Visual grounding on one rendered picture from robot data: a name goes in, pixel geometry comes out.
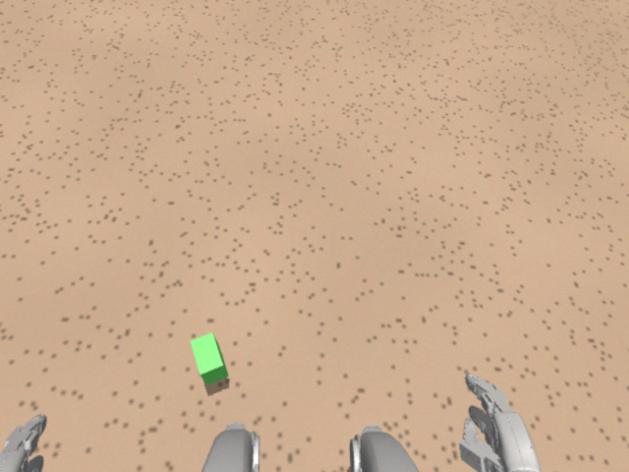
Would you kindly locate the left robot hand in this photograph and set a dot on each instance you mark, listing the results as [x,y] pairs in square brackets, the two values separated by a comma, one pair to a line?
[20,445]

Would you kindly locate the carton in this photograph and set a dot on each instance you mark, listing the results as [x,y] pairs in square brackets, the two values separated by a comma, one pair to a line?
[209,358]

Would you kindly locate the right robot hand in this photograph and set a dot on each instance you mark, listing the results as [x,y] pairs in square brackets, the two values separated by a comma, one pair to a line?
[506,433]

